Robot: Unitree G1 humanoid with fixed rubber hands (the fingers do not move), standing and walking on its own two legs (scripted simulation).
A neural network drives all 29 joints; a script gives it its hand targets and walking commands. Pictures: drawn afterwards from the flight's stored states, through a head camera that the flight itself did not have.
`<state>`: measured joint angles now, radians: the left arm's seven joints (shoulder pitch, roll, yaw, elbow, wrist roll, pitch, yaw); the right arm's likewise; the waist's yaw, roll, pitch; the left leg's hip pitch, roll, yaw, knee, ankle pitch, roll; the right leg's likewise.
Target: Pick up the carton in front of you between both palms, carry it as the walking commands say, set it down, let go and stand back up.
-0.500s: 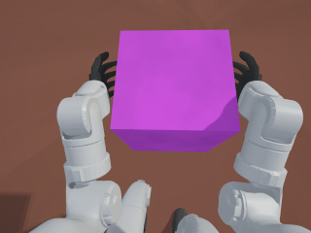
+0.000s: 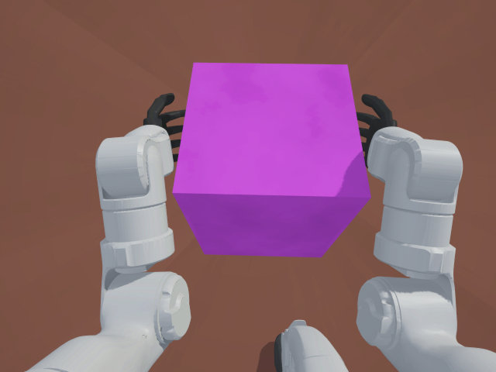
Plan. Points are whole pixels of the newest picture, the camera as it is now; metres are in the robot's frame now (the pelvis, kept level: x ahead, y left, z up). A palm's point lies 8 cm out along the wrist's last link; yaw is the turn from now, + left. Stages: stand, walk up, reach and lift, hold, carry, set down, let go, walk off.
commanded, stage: carry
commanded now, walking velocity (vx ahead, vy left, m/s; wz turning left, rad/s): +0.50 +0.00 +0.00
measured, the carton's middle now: (265, 172) +0.39 -0.03 +0.09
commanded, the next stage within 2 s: none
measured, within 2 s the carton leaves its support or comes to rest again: neither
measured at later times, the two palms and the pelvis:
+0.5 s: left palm (137, 16) +0.68 +0.17 +0.20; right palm (299, 7) +0.69 -0.12 +0.20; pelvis +0.31 +0.01 +0.03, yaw +1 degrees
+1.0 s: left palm out of the picture +0.95 +0.16 +0.24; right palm out of the picture +0.99 -0.14 +0.24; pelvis +0.59 -0.02 +0.09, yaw +1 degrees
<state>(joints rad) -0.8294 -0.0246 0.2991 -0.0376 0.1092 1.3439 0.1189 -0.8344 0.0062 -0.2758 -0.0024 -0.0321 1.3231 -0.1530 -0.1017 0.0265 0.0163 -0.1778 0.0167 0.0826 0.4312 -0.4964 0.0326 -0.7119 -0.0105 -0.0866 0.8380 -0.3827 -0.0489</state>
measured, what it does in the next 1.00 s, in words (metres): climbs: right foot 0.04 m higher, then left foot 0.04 m higher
